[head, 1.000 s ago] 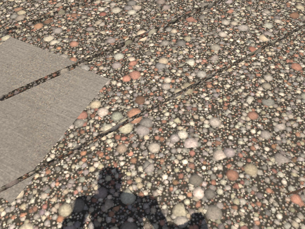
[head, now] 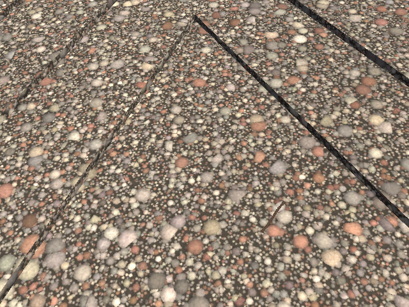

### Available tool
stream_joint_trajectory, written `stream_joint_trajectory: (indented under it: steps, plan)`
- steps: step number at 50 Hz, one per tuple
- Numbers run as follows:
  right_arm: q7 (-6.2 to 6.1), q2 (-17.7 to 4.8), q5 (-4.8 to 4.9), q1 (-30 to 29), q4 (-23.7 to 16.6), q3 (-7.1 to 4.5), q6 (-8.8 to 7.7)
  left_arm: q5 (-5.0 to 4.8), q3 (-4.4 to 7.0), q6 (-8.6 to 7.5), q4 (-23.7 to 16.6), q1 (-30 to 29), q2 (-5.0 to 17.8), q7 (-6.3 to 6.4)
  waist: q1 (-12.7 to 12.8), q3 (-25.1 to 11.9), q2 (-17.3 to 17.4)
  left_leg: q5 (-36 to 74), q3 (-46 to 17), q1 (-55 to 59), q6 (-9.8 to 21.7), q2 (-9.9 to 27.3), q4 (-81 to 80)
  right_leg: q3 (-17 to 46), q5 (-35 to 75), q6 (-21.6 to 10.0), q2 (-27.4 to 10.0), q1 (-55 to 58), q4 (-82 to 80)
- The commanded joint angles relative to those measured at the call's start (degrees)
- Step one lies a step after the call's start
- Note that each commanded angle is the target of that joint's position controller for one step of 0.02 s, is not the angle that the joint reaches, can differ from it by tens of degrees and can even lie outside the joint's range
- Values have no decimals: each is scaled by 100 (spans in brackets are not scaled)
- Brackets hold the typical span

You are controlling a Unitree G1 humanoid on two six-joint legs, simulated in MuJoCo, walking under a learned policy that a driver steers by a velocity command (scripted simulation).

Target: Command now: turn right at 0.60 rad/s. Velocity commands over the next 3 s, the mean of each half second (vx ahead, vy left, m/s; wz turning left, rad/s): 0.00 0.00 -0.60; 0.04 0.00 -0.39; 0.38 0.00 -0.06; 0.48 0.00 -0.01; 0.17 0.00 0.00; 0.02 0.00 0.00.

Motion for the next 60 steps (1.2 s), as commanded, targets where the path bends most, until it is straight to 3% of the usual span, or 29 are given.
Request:
stream_joint_trajectory:
  steps: [1,6,8,9,10,11,12,15,18,21,26,29,30,31,32,33,34,35,36,39,43,46,49,54,55,56,57,58,60]
  plan:
    - [51,-433,27,-264,-465,-79,-135,1,324,-30,-412,-97,1074,7,86,-595,-960,-161,-103,-71,8,-64,-557,1796,887,-994,-1392,762,-600]
    - [166,-476,79,-67,-490,-99,-251,-73,341,46,-483,-281,1074,-47,18,-729,-1019,-158,-109,642,161,-204,-1645,2329,1572,-912,-1247,868,-306]
    - [197,-498,59,281,-388,-135,-288,-159,323,87,-527,-458,1009,-19,-235,-776,-930,884,3,1494,312,-127,-2908,2225,1363,-609,-948,592,-26]
    - [176,-757,-7,432,-377,-203,-276,-140,274,86,-533,-297,820,-5,-179,-929,-513,1426,-448,2229,566,559,-3086,1904,354,-307,-655,57,454]
    - [136,-1233,-103,198,-465,-275,-204,-99,220,56,-547,118,572,-30,232,-831,1044,2661,-1683,2680,1281,1730,-3140,749,-1761,93,264,-1005,1583]
    - [150,-1071,-244,259,-506,-250,-206,-72,368,-5,-546,22,1028,-22,11,-669,1379,3085,-2447,2309,2079,2430,-3297,250,-2724,403,365,-1575,2908]
    - [120,-805,-192,30,-607,-161,-216,-55,484,-10,-446,113,1326,-28,105,-574,876,2924,-2055,2155,2099,2359,-3243,235,-2353,563,29,-1627,3735]
    - [29,-471,-18,-292,-694,-40,-165,-87,447,145,-226,236,979,-19,111,-317,609,2497,-850,2102,1632,1572,-3130,18,-1481,846,-105,-1836,4481]
    - [-38,-563,-84,25,-640,-52,-72,-159,339,135,-427,-149,705,-57,-147,-309,807,2638,-349,2436,1720,1433,-3205,-419,-1196,979,-277,-1960,3874]
    - [-38,-777,-78,188,-603,-128,-11,-102,255,116,-577,-367,585,-109,-306,-498,883,2800,-199,2752,1810,1649,-3159,-595,-1272,1013,-546,-1694,3001]
    - [83,-1027,55,93,-578,-216,13,-98,244,144,-628,-230,636,-219,-256,-567,1009,2896,172,2388,1720,1826,-3027,-1059,-1122,764,-582,-627,1619]
    - [105,-941,219,37,-507,-196,-22,-92,324,173,-486,266,668,-260,81,-613,815,2397,519,2018,1253,1710,-2328,-1245,-30,334,-375,425,26]
    - [134,-693,158,397,-369,-131,-51,-82,420,163,-433,512,907,-206,111,-709,166,1624,939,1384,814,1417,-1535,-783,909,107,-514,1280,-446]
    - [168,-238,-208,417,-593,30,-60,-67,576,126,-560,700,1660,-103,-43,-809,-1785,-1452,1422,-358,183,660,406,1447,3357,-551,-2136,2341,-422]
    - [100,-434,-146,-162,-815,-13,-79,152,515,-23,-681,622,1656,-170,299,-1008,-1681,-2176,510,-957,57,148,1516,2291,3505,-1665,-2789,1719,-526]
    - [58,-669,-7,-323,-799,-81,-48,187,434,-139,-631,501,1371,-211,345,-888,-1091,-1803,230,-990,114,308,1933,1774,2848,-1593,-2505,1543,-661]
    - [37,-719,46,-247,-727,-108,-22,118,359,-198,-559,220,1157,-194,164,-667,-945,-1281,177,-973,192,414,1850,1295,2304,-1247,-2157,1338,-673]
    - [-1,-724,9,-115,-582,-129,3,33,295,-196,-559,-30,967,-161,61,-621,-723,-872,144,-905,186,489,1685,1030,1906,-971,-1893,1275,-661]
    - [-8,-734,-28,2,-535,-138,29,-18,229,-185,-556,-214,876,-130,-34,-579,-821,-529,187,-723,134,458,1663,837,2093,-894,-1759,1095,-670]
    - [35,-593,31,257,-410,-100,42,73,115,-193,-501,-282,692,-61,-119,-751,-876,-9,260,-266,16,348,1542,535,2267,-916,-1578,990,-733]
    - [49,-408,12,72,-458,1,59,94,82,-183,-358,-280,662,-43,7,-582,-888,40,222,46,-30,433,193,598,1551,-909,-1532,1025,-783]
    - [115,-485,64,-20,-500,22,-8,57,135,-167,-167,9,869,-91,248,-353,-1055,-145,431,214,71,336,-530,1081,-1212,-1021,-1557,847,-1297]
    - [180,-561,130,-107,-532,25,-169,8,142,-203,-17,128,953,-128,324,-10,-968,-447,434,111,289,323,-1020,1568,-2073,-1066,-1730,865,-1469]
    - [293,-326,127,553,-219,94,-476,-97,86,-252,94,-56,859,-167,-121,-87,-606,406,732,1665,742,90,-2553,1289,-2013,-881,-1427,160,-1126]
    - [279,-365,106,904,-88,76,-509,-64,32,-276,87,-114,684,-179,-282,-230,-517,531,569,2376,811,180,-2646,1127,-1881,-720,-1233,-251,-833]
    - [237,-551,88,1498,24,41,-535,-9,-75,-324,9,-336,334,-204,-524,-371,-107,199,-205,3157,1020,802,-2894,674,-1745,-412,-886,-953,114]
    - [232,-1146,51,1824,84,-92,-539,-1,-128,-428,-205,-372,66,-223,-464,-394,1148,-949,-1913,3639,1607,1764,-3500,-536,-1704,29,-81,-2061,1620]
    - [261,-1134,15,1930,72,-120,-560,-69,9,-510,-308,-640,593,-195,-662,38,1101,-1602,-3056,3433,2181,2430,-4013,-543,-2385,184,-223,-2892,2673]
    - [226,-731,32,1540,-60,22,-608,-151,89,-589,-142,-362,705,-250,-393,340,688,-1723,-2482,3398,1977,2043,-4078,-336,-1509,173,-632,-3332,3392]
